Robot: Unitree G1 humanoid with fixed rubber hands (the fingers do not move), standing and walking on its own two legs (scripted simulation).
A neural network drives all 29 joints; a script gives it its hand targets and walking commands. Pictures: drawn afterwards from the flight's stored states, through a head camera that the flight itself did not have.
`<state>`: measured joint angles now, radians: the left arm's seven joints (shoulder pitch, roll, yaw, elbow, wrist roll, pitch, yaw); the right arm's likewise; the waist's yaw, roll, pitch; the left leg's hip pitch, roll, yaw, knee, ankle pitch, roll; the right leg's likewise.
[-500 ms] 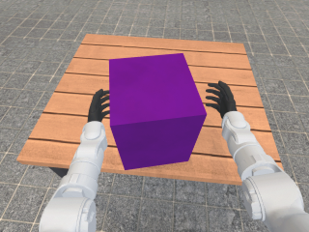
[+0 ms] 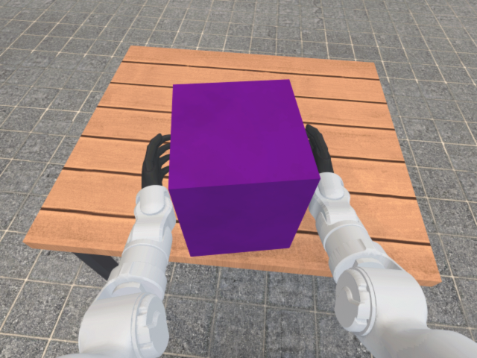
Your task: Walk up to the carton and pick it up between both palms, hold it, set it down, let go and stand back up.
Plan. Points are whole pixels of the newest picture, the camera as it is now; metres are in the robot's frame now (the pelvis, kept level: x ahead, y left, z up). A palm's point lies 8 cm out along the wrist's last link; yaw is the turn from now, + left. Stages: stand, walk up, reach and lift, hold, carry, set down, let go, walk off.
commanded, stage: reach and lift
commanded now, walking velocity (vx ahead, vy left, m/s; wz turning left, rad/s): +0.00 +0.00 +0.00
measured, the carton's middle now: (236, 174) +0.42 +0.03 +0.03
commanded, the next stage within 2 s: none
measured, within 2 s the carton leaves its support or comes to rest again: leaves its support in 1.52 s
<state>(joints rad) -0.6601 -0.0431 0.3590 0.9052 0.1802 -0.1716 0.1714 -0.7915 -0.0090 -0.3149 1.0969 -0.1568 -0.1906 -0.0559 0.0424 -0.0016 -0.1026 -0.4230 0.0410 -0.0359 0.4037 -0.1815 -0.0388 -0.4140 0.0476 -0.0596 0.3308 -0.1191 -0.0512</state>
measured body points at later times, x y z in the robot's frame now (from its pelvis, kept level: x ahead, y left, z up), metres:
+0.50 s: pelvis +0.01 +0.00 +0.01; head +0.04 +0.01 +0.45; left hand +0.39 +0.16 +0.05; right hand +0.41 -0.13 +0.06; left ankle +0.00 +0.14 -0.74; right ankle +0.02 -0.09 -0.74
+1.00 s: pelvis +0.01 +0.00 +0.01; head +0.05 +0.01 +0.45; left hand +0.39 +0.16 +0.05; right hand +0.41 -0.13 +0.05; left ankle +0.00 +0.14 -0.74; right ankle +0.02 -0.09 -0.74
